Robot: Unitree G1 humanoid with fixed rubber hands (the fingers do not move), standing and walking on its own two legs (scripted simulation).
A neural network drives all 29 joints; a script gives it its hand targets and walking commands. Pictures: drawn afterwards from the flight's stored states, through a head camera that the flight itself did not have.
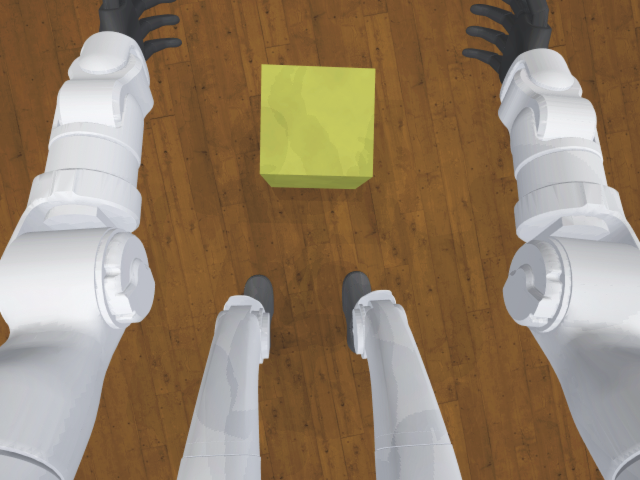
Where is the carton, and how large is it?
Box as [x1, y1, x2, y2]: [260, 64, 374, 188]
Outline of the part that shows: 262,64 260,174 271,186 355,188 371,177 373,145 374,69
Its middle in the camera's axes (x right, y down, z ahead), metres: -0.01 -0.22 +0.84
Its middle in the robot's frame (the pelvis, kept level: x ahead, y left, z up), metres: +0.55 -0.02 -0.53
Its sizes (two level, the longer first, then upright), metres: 0.210 0.200 0.250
